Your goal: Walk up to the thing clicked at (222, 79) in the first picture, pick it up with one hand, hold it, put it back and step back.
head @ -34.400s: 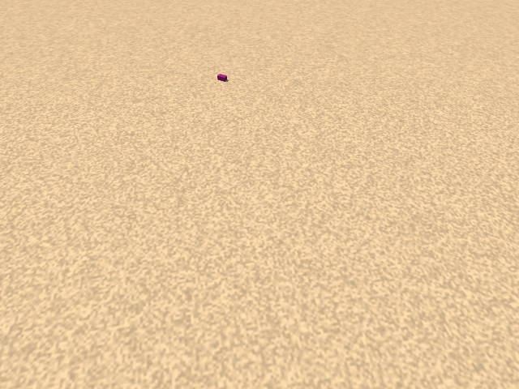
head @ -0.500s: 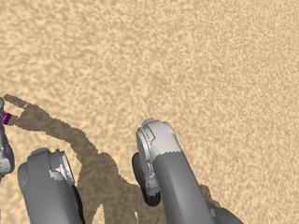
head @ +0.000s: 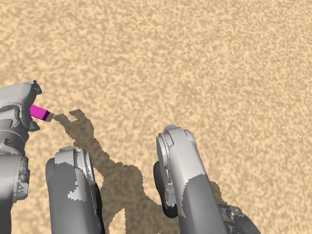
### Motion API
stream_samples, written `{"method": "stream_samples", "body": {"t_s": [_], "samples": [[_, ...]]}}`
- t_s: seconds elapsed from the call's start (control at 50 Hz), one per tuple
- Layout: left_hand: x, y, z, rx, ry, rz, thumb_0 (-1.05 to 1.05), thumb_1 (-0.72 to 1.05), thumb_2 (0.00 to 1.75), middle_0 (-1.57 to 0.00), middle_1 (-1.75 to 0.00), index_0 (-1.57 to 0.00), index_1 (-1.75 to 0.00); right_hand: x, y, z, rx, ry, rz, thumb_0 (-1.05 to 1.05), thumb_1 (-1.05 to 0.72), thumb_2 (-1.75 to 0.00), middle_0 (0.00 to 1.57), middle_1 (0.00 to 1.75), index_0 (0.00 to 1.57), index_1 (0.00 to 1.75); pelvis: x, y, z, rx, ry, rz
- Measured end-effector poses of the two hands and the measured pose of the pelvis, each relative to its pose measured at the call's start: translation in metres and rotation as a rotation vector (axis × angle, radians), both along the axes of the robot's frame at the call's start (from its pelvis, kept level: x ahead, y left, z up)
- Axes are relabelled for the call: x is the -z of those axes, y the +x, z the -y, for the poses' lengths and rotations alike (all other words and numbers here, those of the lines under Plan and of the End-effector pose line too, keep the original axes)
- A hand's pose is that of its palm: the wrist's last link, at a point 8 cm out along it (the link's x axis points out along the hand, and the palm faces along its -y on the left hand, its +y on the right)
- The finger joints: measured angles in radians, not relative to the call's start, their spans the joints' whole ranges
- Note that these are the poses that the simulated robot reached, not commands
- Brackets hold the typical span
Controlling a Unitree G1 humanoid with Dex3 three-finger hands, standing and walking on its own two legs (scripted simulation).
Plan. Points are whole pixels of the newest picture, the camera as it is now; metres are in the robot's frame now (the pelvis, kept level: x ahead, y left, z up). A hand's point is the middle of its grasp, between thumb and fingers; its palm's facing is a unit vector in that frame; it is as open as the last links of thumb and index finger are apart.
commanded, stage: home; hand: left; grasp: from above
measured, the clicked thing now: (37, 112) +0.49 +0.29 -0.34
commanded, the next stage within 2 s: none
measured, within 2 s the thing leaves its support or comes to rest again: neither
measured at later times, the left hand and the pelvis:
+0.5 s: hand (16, 110) +0.43 +0.25 -0.10, palm faces -0.42 -0.30 -0.86, open 9.6 cm; pelvis +0.02 +0.01 +0.04, yaw +0 degrees
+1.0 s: hand out of the picture +0.28 +0.21 +0.12, palm faces -0.10 -0.90 -0.43, open 7.4 cm; pelvis +0.03 +0.00 +0.21, yaw +4 degrees
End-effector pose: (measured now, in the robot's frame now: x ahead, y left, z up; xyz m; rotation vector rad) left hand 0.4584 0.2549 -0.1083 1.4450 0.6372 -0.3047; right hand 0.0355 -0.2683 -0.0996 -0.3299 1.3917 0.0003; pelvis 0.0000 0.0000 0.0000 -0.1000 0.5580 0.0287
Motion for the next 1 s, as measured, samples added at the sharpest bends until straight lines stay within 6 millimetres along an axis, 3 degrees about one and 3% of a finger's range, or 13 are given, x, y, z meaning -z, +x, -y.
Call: {"method": "stream_samples", "body": {"t_s": [0.16,0.28,0.42,0.52,0.74,0.88,1.0], "samples": [[0.042,0.005,0.003,0.166,-0.048,0.079,0.00,-0.04,0.82,-0.36,-0.65,-0.34,-0.67,0.009,0.010,0.007,-0.005,-0.097,-0.045,0.01,-0.90,-0.89,0.20,0.30,0.20,0.30,0.021,0.007,-0.002,0.004,-0.017,-0.012],[0.031,0.013,0.006,0.167,-0.074,0.197,0.00,0.12,0.89,-0.28,-0.59,-0.26,-0.61,0.012,0.028,0.008,0.028,-0.123,-0.020,0.01,-0.90,-0.89,0.20,0.30,0.20,0.30,0.022,0.013,-0.004,0.001,-0.021,-0.038],[-0.023,0.002,-0.005,0.051,-0.094,0.185,0.00,0.30,0.88,-0.23,-0.50,-0.22,-0.51,-0.001,0.057,-0.001,0.069,-0.070,0.055,0.01,-0.90,-0.89,0.20,0.30,0.20,0.30,-0.007,0.020,-0.007,-0.005,-0.014,-0.071],[-0.073,-0.029,-0.009,-0.074,-0.212,0.144,0.00,0.43,0.91,-0.22,-0.47,-0.22,-0.48,-0.027,0.081,-0.010,0.077,-0.024,0.124,0.01,-0.90,-0.89,0.20,0.30,0.20,0.30,-0.043,0.020,-0.008,-0.010,-0.003,-0.069],[-0.157,-0.125,-0.002,-0.286,-0.558,0.127,0.01,0.79,0.93,-0.22,-0.36,-0.22,-0.37,-0.115,0.150,-0.018,0.011,-0.023,0.369,0.01,-0.90,-0.89,0.20,0.30,0.20,0.30,-0.117,0.014,-0.005,-0.025,0.015,-0.009],[-0.214,-0.164,-0.003,-0.470,-0.669,0.162,0.01,0.87,0.91,-0.21,-0.32,-0.21,-0.32,-0.177,0.190,-0.032,0.002,-0.005,0.533,0.01,-0.91,-0.90,0.20,0.30,0.20,0.30,-0.165,0.017,-0.004,-0.040,0.024,0.043],[-0.267,-0.190,0.003,-0.653,-0.775,0.132,0.01,0.89,0.91,-0.21,-0.31,-0.21,-0.31,-0.231,0.206,-0.044,0.022,0.032,0.617,0.01,-0.91,-0.90,0.20,0.30,0.20,0.30,-0.213,0.029,-0.001,-0.049,0.038,0.097]]}}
